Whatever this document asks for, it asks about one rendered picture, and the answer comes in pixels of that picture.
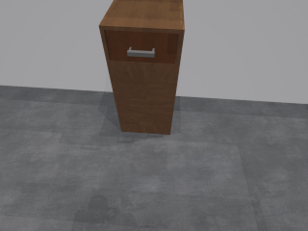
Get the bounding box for drawer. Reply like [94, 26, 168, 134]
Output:
[105, 30, 179, 64]

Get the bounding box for handle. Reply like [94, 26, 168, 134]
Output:
[127, 47, 155, 58]

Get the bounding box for cabinet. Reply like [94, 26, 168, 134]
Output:
[98, 0, 185, 135]

